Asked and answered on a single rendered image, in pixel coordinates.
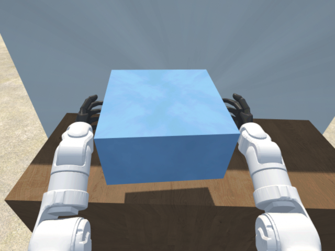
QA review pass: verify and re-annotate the pedestal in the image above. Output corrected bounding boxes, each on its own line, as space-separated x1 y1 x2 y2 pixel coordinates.
5 113 335 251

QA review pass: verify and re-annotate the carton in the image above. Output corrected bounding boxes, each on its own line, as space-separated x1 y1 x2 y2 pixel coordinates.
94 70 241 185

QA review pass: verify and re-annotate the robot right upper arm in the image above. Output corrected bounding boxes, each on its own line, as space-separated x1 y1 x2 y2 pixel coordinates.
255 213 321 251

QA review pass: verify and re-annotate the left robot forearm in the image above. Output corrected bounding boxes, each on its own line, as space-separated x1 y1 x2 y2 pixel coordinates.
28 122 94 251

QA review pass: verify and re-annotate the right robot forearm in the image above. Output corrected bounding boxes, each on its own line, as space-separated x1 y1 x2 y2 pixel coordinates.
238 122 321 250

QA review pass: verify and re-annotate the robot left upper arm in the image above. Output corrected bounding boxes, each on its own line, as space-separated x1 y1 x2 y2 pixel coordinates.
30 217 92 251

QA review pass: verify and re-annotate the robot right hand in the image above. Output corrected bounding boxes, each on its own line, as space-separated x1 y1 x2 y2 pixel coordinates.
222 93 253 130

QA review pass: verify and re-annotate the robot left hand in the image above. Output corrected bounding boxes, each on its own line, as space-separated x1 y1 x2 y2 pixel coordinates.
75 95 103 130

